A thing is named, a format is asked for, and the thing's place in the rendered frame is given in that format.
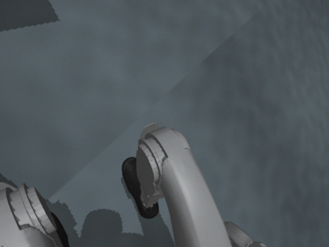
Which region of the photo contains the right robot hand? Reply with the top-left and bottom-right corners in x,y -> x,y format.
224,222 -> 255,247

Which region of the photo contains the left robot foot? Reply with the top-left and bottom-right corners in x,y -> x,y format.
51,212 -> 69,247

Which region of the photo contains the right robot foot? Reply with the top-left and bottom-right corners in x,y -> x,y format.
122,157 -> 159,219

